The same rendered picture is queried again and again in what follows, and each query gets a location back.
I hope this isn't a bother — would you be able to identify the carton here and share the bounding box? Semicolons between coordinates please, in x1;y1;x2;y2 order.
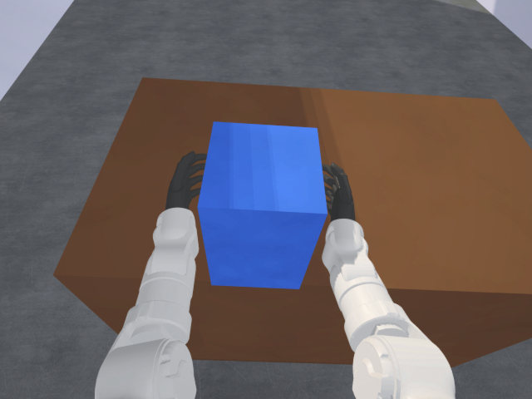
198;121;328;289

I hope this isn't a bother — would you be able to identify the left robot forearm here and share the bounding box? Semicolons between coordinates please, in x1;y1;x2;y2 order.
95;208;199;399

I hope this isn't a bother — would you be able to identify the left robot hand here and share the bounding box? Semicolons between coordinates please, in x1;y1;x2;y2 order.
165;151;207;210

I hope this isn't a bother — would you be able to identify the left robot upper arm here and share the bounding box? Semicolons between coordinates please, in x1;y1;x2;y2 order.
96;337;196;399

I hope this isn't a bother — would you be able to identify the right robot upper arm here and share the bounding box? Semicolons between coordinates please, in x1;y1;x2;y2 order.
352;334;456;399

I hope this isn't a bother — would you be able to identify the right robot forearm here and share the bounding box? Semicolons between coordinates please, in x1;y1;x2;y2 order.
322;219;456;393

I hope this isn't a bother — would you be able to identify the right robot hand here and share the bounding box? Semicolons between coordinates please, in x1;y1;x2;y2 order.
322;163;356;222

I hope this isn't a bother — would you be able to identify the pedestal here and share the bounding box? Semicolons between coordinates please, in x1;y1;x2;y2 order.
53;77;532;367

